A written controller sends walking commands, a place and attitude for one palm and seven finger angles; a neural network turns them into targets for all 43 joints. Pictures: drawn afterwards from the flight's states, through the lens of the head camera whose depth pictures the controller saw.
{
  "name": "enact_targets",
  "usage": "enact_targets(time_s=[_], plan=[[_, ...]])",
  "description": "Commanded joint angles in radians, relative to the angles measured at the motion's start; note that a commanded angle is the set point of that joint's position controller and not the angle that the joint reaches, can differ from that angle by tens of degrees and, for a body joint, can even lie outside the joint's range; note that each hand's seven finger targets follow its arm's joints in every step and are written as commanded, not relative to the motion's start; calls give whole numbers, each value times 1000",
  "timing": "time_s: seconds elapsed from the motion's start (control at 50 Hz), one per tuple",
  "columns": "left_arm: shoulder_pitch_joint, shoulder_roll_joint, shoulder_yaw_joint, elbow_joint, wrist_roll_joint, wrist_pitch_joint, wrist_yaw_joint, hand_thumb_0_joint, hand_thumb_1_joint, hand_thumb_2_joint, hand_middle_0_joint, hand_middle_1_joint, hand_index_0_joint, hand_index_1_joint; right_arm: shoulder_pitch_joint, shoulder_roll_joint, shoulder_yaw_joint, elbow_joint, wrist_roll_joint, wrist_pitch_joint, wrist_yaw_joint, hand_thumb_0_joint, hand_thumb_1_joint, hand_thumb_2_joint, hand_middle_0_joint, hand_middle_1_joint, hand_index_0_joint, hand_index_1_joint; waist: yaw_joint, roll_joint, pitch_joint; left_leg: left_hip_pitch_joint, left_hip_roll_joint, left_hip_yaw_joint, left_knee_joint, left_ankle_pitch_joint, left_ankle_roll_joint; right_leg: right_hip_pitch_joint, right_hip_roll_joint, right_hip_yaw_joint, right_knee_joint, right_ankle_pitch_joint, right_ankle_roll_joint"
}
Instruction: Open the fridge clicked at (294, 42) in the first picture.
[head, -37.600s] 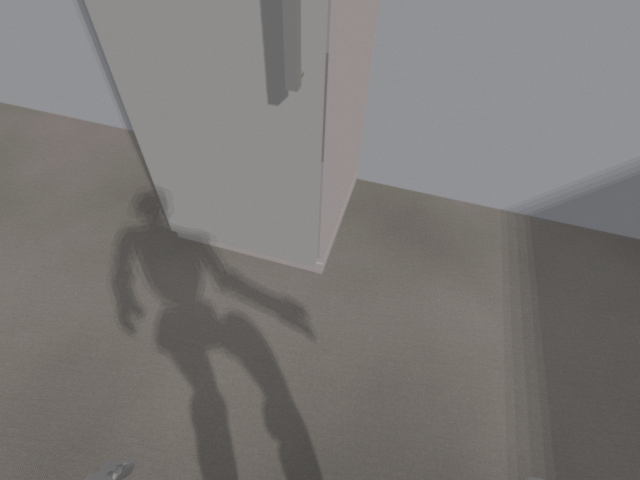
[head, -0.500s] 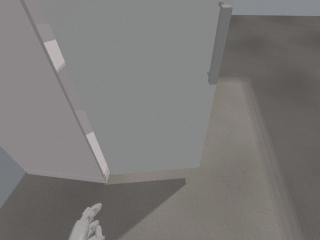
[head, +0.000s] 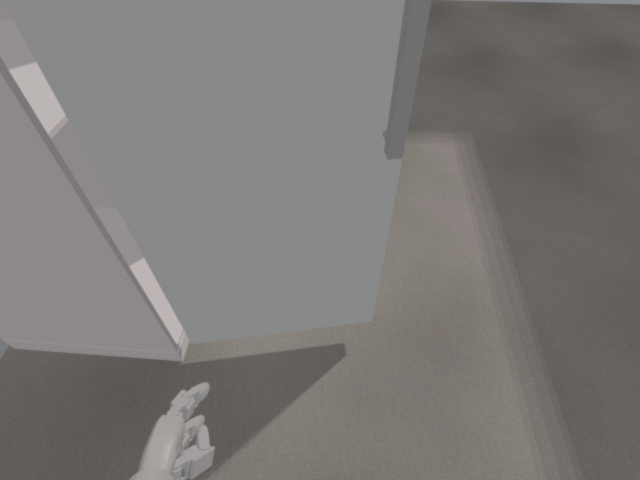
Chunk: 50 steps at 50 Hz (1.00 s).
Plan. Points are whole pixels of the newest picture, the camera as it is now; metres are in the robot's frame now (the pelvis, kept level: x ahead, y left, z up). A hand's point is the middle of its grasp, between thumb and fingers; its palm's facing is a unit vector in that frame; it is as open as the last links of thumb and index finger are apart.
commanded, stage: stop stepping back and stand still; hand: right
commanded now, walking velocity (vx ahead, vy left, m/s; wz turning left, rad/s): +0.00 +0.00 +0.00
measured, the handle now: (400, 78) +0.68 -0.09 +0.18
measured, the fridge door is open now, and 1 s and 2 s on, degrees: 78 78 78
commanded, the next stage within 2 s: let the arm hang, fingers relaxed in 0.30 s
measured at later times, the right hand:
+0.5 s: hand (593, 398) +0.22 -0.27 +0.05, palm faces +0.20 +0.86 -0.47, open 7.4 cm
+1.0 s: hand out of the picture -0.06 -0.21 -0.17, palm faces +0.02 +0.97 -0.23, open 7.3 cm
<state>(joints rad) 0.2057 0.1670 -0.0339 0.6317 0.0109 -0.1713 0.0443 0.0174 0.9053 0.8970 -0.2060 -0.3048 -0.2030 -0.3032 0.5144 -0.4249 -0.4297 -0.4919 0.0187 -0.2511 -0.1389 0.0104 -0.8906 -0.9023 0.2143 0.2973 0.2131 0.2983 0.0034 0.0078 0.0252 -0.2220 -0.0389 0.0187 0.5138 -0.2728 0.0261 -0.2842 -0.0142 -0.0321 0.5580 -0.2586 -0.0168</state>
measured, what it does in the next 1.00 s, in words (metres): stands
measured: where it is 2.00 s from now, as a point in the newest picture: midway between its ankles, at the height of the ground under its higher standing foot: outside the picture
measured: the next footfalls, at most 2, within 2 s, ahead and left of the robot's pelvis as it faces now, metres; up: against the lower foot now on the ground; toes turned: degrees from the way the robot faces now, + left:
none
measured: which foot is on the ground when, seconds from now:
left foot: down 0.00-1.00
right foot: down 0.00-1.00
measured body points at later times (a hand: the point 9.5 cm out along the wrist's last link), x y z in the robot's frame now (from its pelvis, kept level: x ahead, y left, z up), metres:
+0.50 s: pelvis -0.01 -0.02 +0.00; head -0.01 +0.00 +0.45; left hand +0.18 +0.24 -0.09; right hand +0.20 -0.32 +0.08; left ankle +0.00 +0.10 -0.73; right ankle +0.03 -0.11 -0.73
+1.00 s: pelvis -0.02 -0.01 +0.00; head +0.01 -0.01 +0.45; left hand -0.05 +0.22 -0.15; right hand -0.05 -0.26 -0.15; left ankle +0.00 +0.10 -0.73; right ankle +0.02 -0.11 -0.73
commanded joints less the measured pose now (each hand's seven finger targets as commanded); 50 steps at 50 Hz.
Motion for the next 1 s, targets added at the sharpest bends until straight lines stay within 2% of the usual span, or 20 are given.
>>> enact_targets(time_s=[0.0,0.06,0.1,0.18,0.26,0.28,0.36,0.38,0.4,0.42,0.46,0.5,0.56,0.6,0.64,0.7,0.76,0.84,0.92,0.98], plan=[[-55,155,79,-140,-17,-18,11,0,900,900,-200,-300,-200,-300,28,-134,-117,-98,30,-33,-16,0,-900,-900,200,300,200,300,4,-1,-168,82,143,-180,-104,383,19,59,-55,50,-55,210,6],[-72,160,72,-147,-17,-5,25,0,900,900,-200,-300,-200,-300,4,-139,-109,-80,31,-22,-14,0,-900,-900,200,300,200,300,-5,4,-166,69,89,-108,-85,350,-14,97,-81,72,-115,301,-5],[-83,158,68,-152,-18,-3,35,0,900,900,-200,-300,-200,-300,-15,-140,-96,-83,30,-15,-12,0,-900,-900,200,300,200,300,-9,-5,-168,73,79,-89,-77,360,-21,109,-88,79,-130,344,-8],[-100,162,65,-164,-14,-1,46,0,900,900,-200,-300,-200,-300,-84,-158,-84,-150,22,-16,-14,0,-900,-900,200,300,200,300,-15,-49,-146,65,75,-86,-93,316,-23,101,-81,78,-155,305,-10],[-95,162,66,-168,-9,-5,46,0,900,900,-200,-300,-200,-300,-76,-158,-84,-198,17,-24,-24,0,-900,-900,200,300,200,300,-17,-112,-154,89,67,-80,-92,278,-21,80,-77,79,-177,258,-8],[-97,163,68,-170,-7,-6,49,0,900,900,-200,-300,-200,-300,-70,-180,-107,-207,16,-27,-27,0,-900,-900,200,300,200,300,-20,-113,-161,98,69,-82,-95,282,-19,76,-75,81,-174,255,-7],[-92,162,68,-172,-6,-3,44,0,900,900,-200,-300,-200,-300,-13,-162,-111,-183,21,-33,-29,0,-900,-900,200,300,200,300,-17,-132,-159,112,65,-80,-100,272,-17,46,-71,82,-182,235,0],[-161,275,112,55,-38,-51,-46,0,900,900,-200,-300,-200,-300,-61,40,363,615,-30,100,94,0,-900,-900,200,300,200,300,42,-75,-69,-71,128,-2,6,324,-4,60,-92,70,-16,423,3],[-97,331,124,61,-30,33,-52,0,900,900,-200,-300,-200,-300,-106,11,311,638,-35,206,128,0,-900,-900,200,300,200,300,18,-104,-126,-81,159,-60,-21,237,3,69,-125,78,-48,406,6],[-86,316,121,35,-29,64,-48,0,900,900,-200,-300,-200,-300,-109,10,305,629,-39,238,136,0,-900,-900,200,300,200,300,18,-121,-106,-91,134,-36,0,130,1,39,-135,94,-65,332,-9],[-99,310,104,43,-10,91,-48,0,900,900,-200,-300,-200,-300,-169,11,318,717,-45,237,140,0,-900,-900,200,300,200,300,3,-76,-99,-61,92,-17,98,-21,0,-90,-170,182,-123,244,-67],[-102,293,86,58,5,107,-46,0,900,900,-200,-300,-200,-300,-201,9,342,822,-48,239,139,0,-900,-900,200,300,200,300,-8,71,-103,-10,89,-33,75,-8,3,-111,-163,206,-130,228,-75],[-80,268,80,109,13,133,-45,0,900,900,-200,-300,-200,-300,-270,-6,358,1003,-56,239,136,0,-900,-900,200,300,200,300,8,236,-99,-54,159,-131,-63,22,30,-51,-71,144,-59,100,-41],[-45,220,69,148,19,160,-44,0,900,900,-200,-300,-200,-300,-311,13,381,1099,-49,250,130,0,-900,-900,200,300,200,300,30,190,-63,-154,203,-178,-140,-53,61,18,-21,100,-19,31,-22],[-25,187,60,190,23,178,-42,0,900,900,-200,-300,-200,-300,-332,33,396,1177,-45,259,125,0,-900,-900,200,300,200,300,39,75,-25,-214,194,-189,-180,-138,67,67,-12,86,-27,-5,-15],[-2,170,56,241,22,183,-36,0,900,900,-200,-300,-200,-300,-302,53,401,1283,-42,259,122,0,-900,-900,200,300,200,300,27,-91,-9,-155,142,-149,-166,-179,39,10,-49,130,-122,-67,-21],[17,163,63,285,27,182,-26,0,900,900,-200,-300,-200,-300,-232,77,386,1377,-41,260,121,0,-900,-900,200,300,200,300,-3,-224,-34,-32,107,-107,-131,-127,35,-80,-71,161,-202,-180,-32],[70,164,73,329,20,179,-16,0,900,900,-200,-300,-200,-300,-206,95,388,1457,-39,254,123,0,-900,-900,200,300,200,300,-7,-145,-62,20,98,-80,-128,-81,29,-81,-89,172,-222,-180,-37],[115,153,79,365,15,177,-13,0,900,900,-200,-300,-200,-300,-211,107,392,1508,-39,249,120,0,-900,-900,200,300,200,300,1,-18,-25,-18,112,-94,-161,-85,32,-51,-85,160,-206,-126,-39],[130,154,81,385,13,175,-13,0,900,900,-200,-300,-200,-300,-213,103,393,1532,-39,244,116,0,-900,-900,200,300,200,300,6,16,3,-55,122,-108,-183,-98,37,-23,-80,146,-192,-88,-38]])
